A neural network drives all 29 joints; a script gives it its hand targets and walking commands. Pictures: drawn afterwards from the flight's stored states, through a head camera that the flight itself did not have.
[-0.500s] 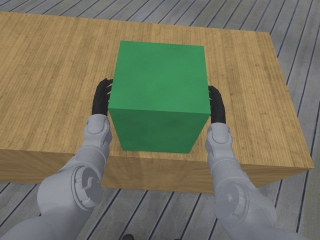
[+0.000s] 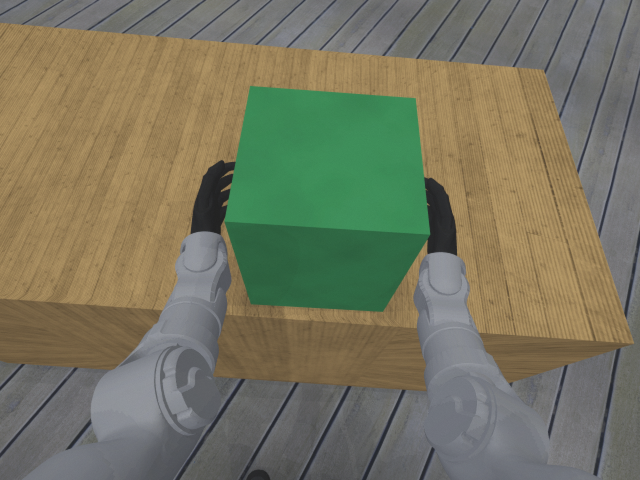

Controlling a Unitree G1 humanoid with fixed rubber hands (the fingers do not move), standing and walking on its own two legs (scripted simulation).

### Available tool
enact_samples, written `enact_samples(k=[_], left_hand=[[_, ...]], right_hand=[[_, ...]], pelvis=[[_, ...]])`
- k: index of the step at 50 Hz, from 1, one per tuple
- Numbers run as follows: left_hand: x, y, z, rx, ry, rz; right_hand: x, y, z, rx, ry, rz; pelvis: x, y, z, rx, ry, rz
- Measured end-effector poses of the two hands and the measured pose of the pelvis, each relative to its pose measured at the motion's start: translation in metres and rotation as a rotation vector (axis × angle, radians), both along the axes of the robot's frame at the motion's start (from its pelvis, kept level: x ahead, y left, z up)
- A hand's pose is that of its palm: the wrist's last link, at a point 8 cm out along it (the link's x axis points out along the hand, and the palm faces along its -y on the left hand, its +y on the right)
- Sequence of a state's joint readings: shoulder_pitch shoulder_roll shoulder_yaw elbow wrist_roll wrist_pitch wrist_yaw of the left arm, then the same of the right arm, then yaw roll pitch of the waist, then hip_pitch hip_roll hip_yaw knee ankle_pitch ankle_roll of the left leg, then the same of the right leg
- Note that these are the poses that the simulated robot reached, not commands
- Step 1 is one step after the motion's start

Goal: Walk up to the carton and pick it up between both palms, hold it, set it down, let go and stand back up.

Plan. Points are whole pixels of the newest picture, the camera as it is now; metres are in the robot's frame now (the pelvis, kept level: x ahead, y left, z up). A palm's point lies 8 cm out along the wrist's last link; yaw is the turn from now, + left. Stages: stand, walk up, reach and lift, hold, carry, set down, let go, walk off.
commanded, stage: reach and lift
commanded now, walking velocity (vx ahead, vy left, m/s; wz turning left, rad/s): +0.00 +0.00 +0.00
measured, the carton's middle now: (324, 212) +0.47 +0.02 -0.01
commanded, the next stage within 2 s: none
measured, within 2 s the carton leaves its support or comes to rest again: leaves its support in 1.64 s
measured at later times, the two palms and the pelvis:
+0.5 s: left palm (208, 225) +0.42 +0.17 +0.01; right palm (435, 242) +0.42 -0.13 +0.01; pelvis +0.00 +0.00 +0.00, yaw +1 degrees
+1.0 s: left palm (200, 237) +0.40 +0.18 +0.01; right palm (433, 246) +0.41 -0.12 +0.01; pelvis -0.01 -0.01 +0.00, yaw +1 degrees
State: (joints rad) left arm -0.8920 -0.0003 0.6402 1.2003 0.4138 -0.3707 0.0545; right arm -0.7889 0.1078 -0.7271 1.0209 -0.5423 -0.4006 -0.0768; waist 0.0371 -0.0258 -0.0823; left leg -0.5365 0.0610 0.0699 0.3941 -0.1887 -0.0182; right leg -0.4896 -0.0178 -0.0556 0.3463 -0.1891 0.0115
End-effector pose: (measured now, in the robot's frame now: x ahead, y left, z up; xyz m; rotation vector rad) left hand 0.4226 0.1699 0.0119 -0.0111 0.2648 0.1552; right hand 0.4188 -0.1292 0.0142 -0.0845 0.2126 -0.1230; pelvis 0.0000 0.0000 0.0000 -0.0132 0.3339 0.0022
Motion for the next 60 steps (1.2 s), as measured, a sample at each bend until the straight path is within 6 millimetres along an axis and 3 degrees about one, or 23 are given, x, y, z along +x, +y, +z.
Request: enact_samples(k=[23, 60], left_hand=[[-0.001, 0.001, 0.0, 0.004, -0.003, 0.007], [-0.023, 0.009, -0.003, -0.022, -0.021, 0.038]], right_hand=[[0.0, 0.002, -0.002, -0.013, -0.025, 0.006], [-0.009, 0.006, -0.002, -0.021, -0.031, 0.106]], pelvis=[[0.0, -0.003, 0.001, 0.004, 0.017, 0.015], [-0.014, -0.005, -0.005, -0.01, 0.086, 0.023]])
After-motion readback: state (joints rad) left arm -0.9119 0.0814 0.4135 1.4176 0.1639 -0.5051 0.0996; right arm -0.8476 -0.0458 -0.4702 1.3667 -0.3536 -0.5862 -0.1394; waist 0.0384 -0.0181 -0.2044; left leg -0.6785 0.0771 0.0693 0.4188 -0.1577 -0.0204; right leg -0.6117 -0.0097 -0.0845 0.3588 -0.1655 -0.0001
